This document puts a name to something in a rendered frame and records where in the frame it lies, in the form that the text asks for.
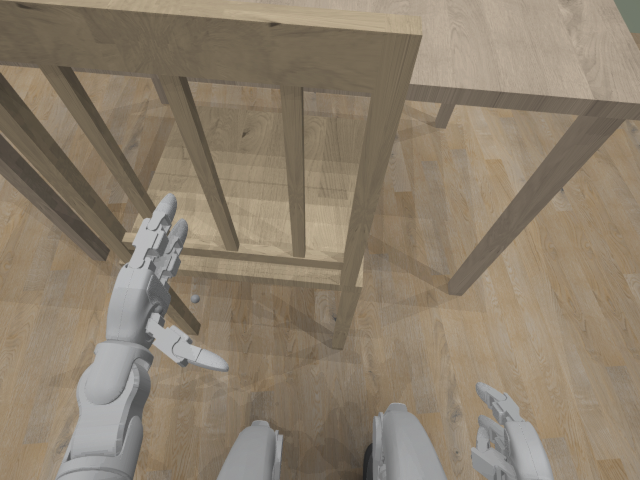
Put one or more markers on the robot right hand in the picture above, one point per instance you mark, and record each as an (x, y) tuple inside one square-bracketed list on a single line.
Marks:
[(519, 453)]

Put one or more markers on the robot right thigh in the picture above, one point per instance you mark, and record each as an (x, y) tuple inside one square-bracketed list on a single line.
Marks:
[(401, 442)]

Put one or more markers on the robot left shin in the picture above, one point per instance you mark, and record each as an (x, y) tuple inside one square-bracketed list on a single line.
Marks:
[(259, 423)]

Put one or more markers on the table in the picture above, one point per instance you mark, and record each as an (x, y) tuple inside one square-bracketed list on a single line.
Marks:
[(574, 57)]

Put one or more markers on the left robot forearm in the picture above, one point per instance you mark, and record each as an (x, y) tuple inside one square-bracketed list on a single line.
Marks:
[(111, 395)]

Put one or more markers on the chair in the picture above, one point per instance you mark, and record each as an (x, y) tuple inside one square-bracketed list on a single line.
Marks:
[(273, 198)]

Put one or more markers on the robot left hand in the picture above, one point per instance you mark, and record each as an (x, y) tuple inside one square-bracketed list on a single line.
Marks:
[(141, 286)]

